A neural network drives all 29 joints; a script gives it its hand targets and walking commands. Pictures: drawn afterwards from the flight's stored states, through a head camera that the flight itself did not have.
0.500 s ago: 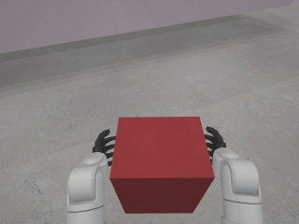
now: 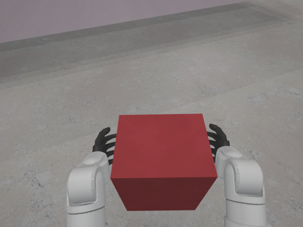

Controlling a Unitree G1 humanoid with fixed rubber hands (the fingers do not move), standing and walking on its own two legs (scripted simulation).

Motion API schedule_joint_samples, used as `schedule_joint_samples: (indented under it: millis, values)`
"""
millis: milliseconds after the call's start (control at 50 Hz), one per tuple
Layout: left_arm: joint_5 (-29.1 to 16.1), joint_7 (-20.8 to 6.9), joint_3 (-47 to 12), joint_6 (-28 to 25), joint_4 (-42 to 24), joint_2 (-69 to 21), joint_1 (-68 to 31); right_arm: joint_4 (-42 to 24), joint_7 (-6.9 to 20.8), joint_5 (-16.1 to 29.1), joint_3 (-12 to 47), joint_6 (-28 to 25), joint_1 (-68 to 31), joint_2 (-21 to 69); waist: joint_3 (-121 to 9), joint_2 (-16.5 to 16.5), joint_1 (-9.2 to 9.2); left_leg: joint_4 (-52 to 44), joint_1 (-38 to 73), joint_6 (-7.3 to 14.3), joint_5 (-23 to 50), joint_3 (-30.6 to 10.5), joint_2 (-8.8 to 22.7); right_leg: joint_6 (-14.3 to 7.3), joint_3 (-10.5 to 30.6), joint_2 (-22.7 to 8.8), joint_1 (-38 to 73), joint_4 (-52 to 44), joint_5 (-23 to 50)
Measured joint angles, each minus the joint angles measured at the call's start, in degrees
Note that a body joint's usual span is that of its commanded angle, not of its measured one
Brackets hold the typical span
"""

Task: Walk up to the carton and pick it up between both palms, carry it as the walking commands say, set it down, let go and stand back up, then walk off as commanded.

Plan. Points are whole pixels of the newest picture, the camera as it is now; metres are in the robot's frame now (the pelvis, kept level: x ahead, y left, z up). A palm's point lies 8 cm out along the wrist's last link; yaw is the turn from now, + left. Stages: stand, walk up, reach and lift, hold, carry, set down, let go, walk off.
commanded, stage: carry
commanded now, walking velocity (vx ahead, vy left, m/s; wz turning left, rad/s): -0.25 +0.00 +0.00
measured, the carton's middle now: (160, 167) +0.28 +0.00 +0.02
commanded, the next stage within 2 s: none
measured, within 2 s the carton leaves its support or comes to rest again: neither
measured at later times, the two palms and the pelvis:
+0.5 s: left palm (109, 183) +0.21 +0.11 +0.10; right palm (246, 178) +0.21 -0.18 +0.09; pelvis -0.06 -0.03 +0.01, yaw +0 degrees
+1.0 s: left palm (147, 198) +0.18 +0.03 +0.09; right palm (287, 186) +0.19 -0.26 +0.09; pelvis -0.10 -0.12 +0.00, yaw +1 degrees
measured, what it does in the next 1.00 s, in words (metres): steps to the right: left foot, then right foot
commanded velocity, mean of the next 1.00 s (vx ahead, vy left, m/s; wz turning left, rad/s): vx -0.04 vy -0.17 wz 0.00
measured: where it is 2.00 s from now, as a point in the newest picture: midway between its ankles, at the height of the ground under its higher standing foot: outside the picture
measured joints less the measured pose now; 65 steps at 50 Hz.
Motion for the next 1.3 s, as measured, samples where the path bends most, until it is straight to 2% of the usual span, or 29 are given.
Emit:
schedule_joint_samples:
  millis: [220,280,340,400,420,460,500,540,580,620,660,680,720,760,820,880,940,980,1000,1020,1060,1120,1180,1240,1260,1280,1300]
  values:
    - [-0.36,0.20,-0.50,-0.50,-1.47,0.11,0.74,-1.56,-0.14,0.38,0.39,-0.33,0.61,-0.08,1.63,0.10,0.21,-1.91,-1.40,0.44,3.60,0.08,0.01,-0.17,-0.14,-0.01,-2.21,-0.30,2.83]
    - [-0.62,0.21,-0.34,-0.54,-1.42,0.18,1.17,-1.41,-0.14,0.16,0.83,-0.26,0.82,-0.12,1.09,0.50,0.62,-3.59,-1.21,0.28,5.02,0.14,0.56,0.19,-0.04,0.61,-2.78,-0.18,0.25]
    - [-0.79,0.20,0.05,-0.53,-0.63,0.19,1.13,-0.55,-0.11,-0.20,0.91,-0.08,0.56,-0.06,0.22,1.21,0.96,-4.98,-1.08,-0.11,6.42,0.08,1.12,0.14,0.72,0.91,-2.44,0.97,-3.03]
    - [-0.79,0.15,0.34,-0.62,0.91,0.12,0.66,0.57,-0.05,-0.52,0.67,-0.10,0.45,-0.06,-0.54,2.28,1.50,-5.31,-1.29,-1.53,5.96,-0.48,2.19,-0.50,0.23,1.82,-1.36,-1.90,0.33]
    - [-0.71,0.14,0.26,-0.50,1.39,0.09,0.47,0.76,-0.02,-0.49,0.58,-0.17,0.82,-0.13,-0.99,1.67,1.67,-3.46,-2.13,-2.31,1.23,-0.42,2.08,-1.19,0.20,1.65,-1.28,-3.00,2.70]
    - [-0.53,0.11,-0.03,-0.40,2.36,0.05,0.21,1.03,0.02,-0.42,0.28,-0.25,1.37,-0.20,-1.89,-0.11,1.42,8.03,-5.53,-3.12,-8.62,-1.10,0.95,-2.46,0.03,0.67,-1.52,-4.52,6.74]
    - [-0.34,0.11,-0.27,-0.49,3.00,0.03,0.29,1.56,0.04,-0.30,-0.09,-0.21,1.32,-0.22,-2.30,-0.63,0.73,19.71,-7.24,-3.16,-12.03,-1.84,0.42,-2.83,-0.31,0.51,-1.21,-5.83,7.12]
    - [-0.22,0.13,-0.35,-0.44,2.74,-0.01,0.20,1.40,-0.01,-0.10,-0.34,-0.11,1.01,-0.19,-2.56,-0.59,0.08,24.09,-5.89,-3.26,-13.04,-1.83,0.44,-2.89,-0.72,0.76,-1.09,-7.02,7.60]
    - [-0.19,0.12,-0.28,-0.42,2.26,-0.09,-0.32,0.74,-0.10,0.02,-0.62,-0.01,0.53,-0.12,-2.96,-0.61,-0.29,21.26,-2.48,-2.99,-14.58,-1.50,0.48,-3.17,-1.21,1.08,-1.72,-7.39,8.08]
    - [-0.11,0.11,-0.25,-0.51,1.99,-0.18,-0.91,0.22,-0.15,0.08,-1.03,-0.01,0.04,-0.04,-3.36,-0.73,-0.39,14.16,2.01,-2.24,-15.40,-1.23,0.25,-3.52,-1.84,1.43,-2.69,-7.27,8.37]
    - [0.05,0.11,-0.29,-0.57,1.73,-0.21,-1.07,0.09,-0.10,0.10,-1.24,-0.09,-0.30,0.05,-3.70,-0.65,-0.42,2.31,7.90,-1.57,-10.80,-0.64,0.39,-3.66,-2.69,2.08,-3.69,-6.76,8.46]
    - [0.10,0.10,-0.14,-0.71,1.71,-0.15,-0.99,0.39,-0.03,0.06,-1.02,-0.41,-0.24,0.08,-3.76,-1.33,-0.50,-1.59,9.49,-1.37,-8.90,-0.58,0.27,-3.56,-2.93,1.91,-4.44,-5.79,8.19]
    - [0.01,0.08,0.12,-0.92,1.98,0.05,0.21,1.87,0.12,-0.12,-0.08,-1.06,0.33,-0.01,-3.14,-1.95,-0.45,-1.61,9.33,-1.53,-8.59,-1.05,0.53,-0.48,-1.69,1.94,-5.98,-0.79,2.01]
    - [-0.07,0.11,0.10,-0.74,1.63,0.22,1.47,2.55,0.20,-0.05,0.80,-1.27,1.07,-0.15,-2.22,-1.19,0.12,-2.25,9.69,-2.00,-8.29,-1.51,1.90,1.73,1.59,2.72,-8.69,9.32,-2.58]
    - [-0.60,0.30,-0.07,-0.58,0.11,0.31,1.82,0.91,0.22,-0.04,1.44,-1.31,1.81,-0.23,-0.62,-0.48,1.15,-4.25,10.30,-3.20,-6.66,-2.21,3.79,3.97,5.05,1.67,-10.34,17.14,-2.14]
    - [-1.06,0.51,0.04,-0.85,-1.88,0.22,1.09,-1.42,0.29,-0.19,1.44,-1.42,1.28,-0.14,0.66,0.37,1.88,-4.50,9.84,-4.67,-5.84,-2.82,5.78,5.15,5.68,-0.57,-8.36,14.16,-2.92]
    - [-1.44,0.52,0.53,-1.12,-2.87,0.12,0.47,-2.64,0.37,-0.64,1.58,-1.34,0.54,-0.01,1.12,1.58,1.91,-3.38,8.64,-6.52,-5.90,-3.63,8.00,5.17,4.40,-1.44,-3.54,4.73,-3.65]
    - [-1.59,0.43,0.71,-1.12,-3.04,0.04,0.06,-3.31,0.40,-1.00,1.61,-1.01,0.33,0.00,1.00,1.96,1.71,-1.22,7.20,-7.98,-6.61,-4.27,9.01,4.62,2.89,-1.61,1.36,-5.41,0.97]
    - [-1.54,0.37,0.54,-1.37,-2.76,-0.05,-0.22,-3.50,0.43,-1.07,1.25,-0.97,0.09,-0.02,1.06,2.65,1.70,1.02,5.84,-8.11,-7.32,-4.78,9.76,4.73,2.33,-1.14,1.71,-7.40,5.70]
    - [-1.30,0.27,0.02,-1.78,-1.97,-0.11,-0.29,-3.52,0.47,-1.05,0.72,-0.96,0.27,-0.09,1.15,3.27,1.55,4.33,4.10,-7.77,-11.29,-5.49,9.64,4.22,2.10,-0.72,0.54,-5.98,6.13]
    - [-0.88,0.11,-0.82,-1.87,-0.31,-0.12,-0.40,-3.37,0.46,-0.86,-0.03,-0.64,1.15,-0.15,1.66,2.75,0.64,14.44,0.32,-6.76,-20.50,-5.73,6.93,2.76,2.01,-1.22,-0.89,-3.77,4.23]
    - [-0.62,-0.06,-1.27,-1.61,-0.32,-0.06,0.04,-3.71,-0.25,0.34,-0.09,-0.46,1.96,-0.32,2.47,1.76,-0.77,23.63,-2.53,-5.58,-21.65,-2.76,3.77,1.34,1.82,-1.48,-1.16,-3.93,3.90]
    - [-0.23,-0.14,-1.58,-1.51,-1.98,-0.02,0.26,-4.71,-0.64,1.11,-0.02,-0.67,1.81,-0.30,2.54,1.04,-1.15,19.62,-0.90,-4.37,-18.99,0.34,1.96,0.35,1.29,-0.56,-1.48,-4.27,4.71]
    - [0.27,-0.17,-1.54,-1.26,-2.66,-0.02,0.28,-4.37,-0.55,1.26,-0.21,-0.66,1.01,-0.18,1.55,0.26,-0.97,5.66,4.76,-2.73,-11.82,2.31,0.65,-0.48,0.35,0.92,-2.30,-3.20,4.62]
    - [0.35,-0.17,-1.28,-1.19,-2.62,0.04,0.30,-3.80,-0.44,1.14,-0.08,-0.75,0.75,-0.10,1.10,-0.51,-0.91,1.62,6.26,-0.58,-8.84,2.57,0.46,-0.64,0.11,1.14,-2.92,-1.98,4.14]
    - [0.34,-0.18,-0.88,-1.20,-2.22,0.12,0.59,-2.65,-0.27,0.90,0.28,-1.07,0.71,-0.05,0.81,-1.42,-0.73,1.49,6.15,0.69,-7.96,2.54,0.59,-0.02,0.28,1.27,-3.85,0.43,0.71]
    - [0.39,-0.16,-0.61,-1.02,-1.85,0.16,1.10,-1.43,-0.14,0.73,0.63,-1.20,0.75,-0.07,0.66,-1.74,-0.31,1.64,6.12,0.94,-7.84,2.49,1.20,0.60,1.13,1.81,-5.27,4.85,-3.06]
